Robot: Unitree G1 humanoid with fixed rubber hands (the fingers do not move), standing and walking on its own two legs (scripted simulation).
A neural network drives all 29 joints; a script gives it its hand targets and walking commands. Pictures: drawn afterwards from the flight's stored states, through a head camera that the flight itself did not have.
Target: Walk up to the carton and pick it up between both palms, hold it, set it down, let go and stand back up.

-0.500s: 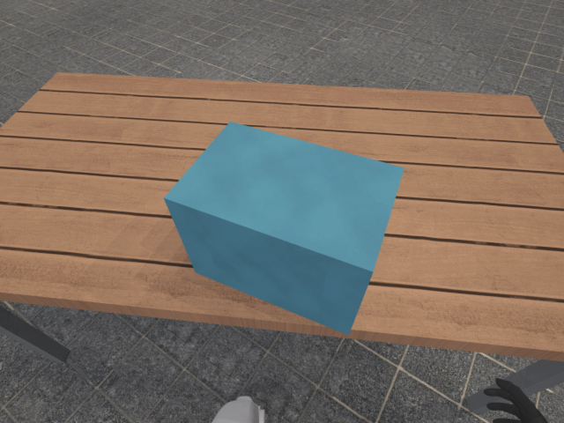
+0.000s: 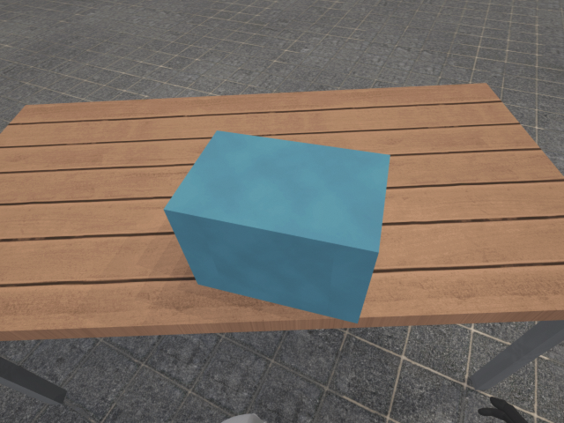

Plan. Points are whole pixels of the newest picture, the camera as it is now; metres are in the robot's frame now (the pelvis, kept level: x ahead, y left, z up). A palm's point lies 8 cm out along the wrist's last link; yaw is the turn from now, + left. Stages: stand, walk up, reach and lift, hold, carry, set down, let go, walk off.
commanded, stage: walk up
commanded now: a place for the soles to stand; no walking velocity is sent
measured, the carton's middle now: (285, 225) +0.42 +0.02 +0.01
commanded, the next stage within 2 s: none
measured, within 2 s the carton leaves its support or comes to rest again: neither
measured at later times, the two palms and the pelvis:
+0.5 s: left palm out of the picture +0.05 +0.31 -0.10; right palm out of the picture +0.09 -0.31 -0.10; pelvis +0.00 +0.00 +0.00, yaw -1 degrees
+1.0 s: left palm out of the picture +0.05 +0.35 -0.10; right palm out of the picture +0.08 -0.30 -0.09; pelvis -0.01 +0.02 +0.00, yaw -3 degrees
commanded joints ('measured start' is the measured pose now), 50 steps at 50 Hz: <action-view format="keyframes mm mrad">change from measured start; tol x16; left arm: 1 -96 220 53 -69 31 -23 10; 41 -141 260 57 -135 34 5 20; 50 53 198 72 -53 5 48 -1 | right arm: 1 -31 -203 -41 -66 13 -37 -11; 50 -76 -259 -75 -72 8 -26 -27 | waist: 1 -54 -107 57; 27 -2 51 37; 38 -29 -199 46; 50 -13 36 124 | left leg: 1 186 52 -225 -164 -179 -16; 4 185 271 -427 -378 -336 75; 10 -11 212 -308 -373 -447 18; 16 143 116 -233 -188 -301 -14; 25 127 236 -310 -330 -318 47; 30 138 141 -175 -76 182 17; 38 118 9 -199 110 -180 -22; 41 234 24 -213 -27 -109 6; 44 111 367 -517 -451 -221 132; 50 15 254 -363 -469 -242 23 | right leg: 1 -257 -189 301 -245 45 -150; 6 -87 -12 24 -8 -102 -56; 18 -263 -97 238 -276 -146 -95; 27 -129 -39 50 -49 203 -71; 34 -157 -223 413 -209 401 -212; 41 -383 -196 344 -244 158 -164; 45 -223 27 39 336 -212 -42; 50 -195 30 68 321 -141 -40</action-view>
